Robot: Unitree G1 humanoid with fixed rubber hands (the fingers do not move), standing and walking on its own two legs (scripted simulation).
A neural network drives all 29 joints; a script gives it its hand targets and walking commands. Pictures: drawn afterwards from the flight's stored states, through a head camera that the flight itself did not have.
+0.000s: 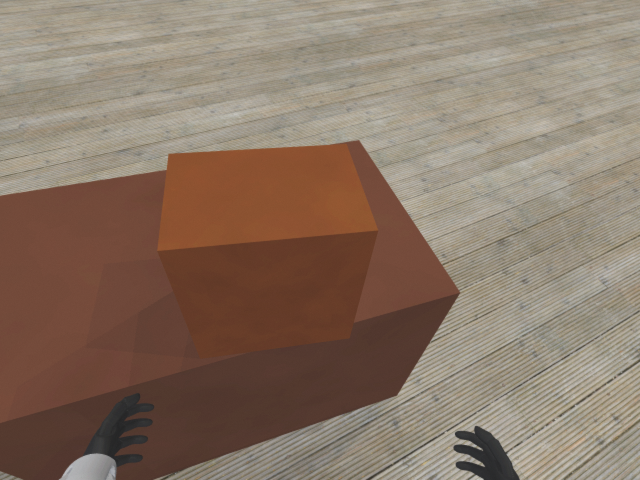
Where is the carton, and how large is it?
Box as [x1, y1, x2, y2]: [157, 144, 377, 358]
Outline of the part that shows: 346,144 168,154 157,251 200,358 349,337 377,233 377,228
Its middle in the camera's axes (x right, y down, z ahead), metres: -0.08 +0.03 +0.63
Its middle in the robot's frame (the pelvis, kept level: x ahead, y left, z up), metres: +0.46 +0.07 -0.03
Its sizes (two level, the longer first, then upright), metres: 0.260 0.178 0.291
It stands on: a pedestal, 0.59 m high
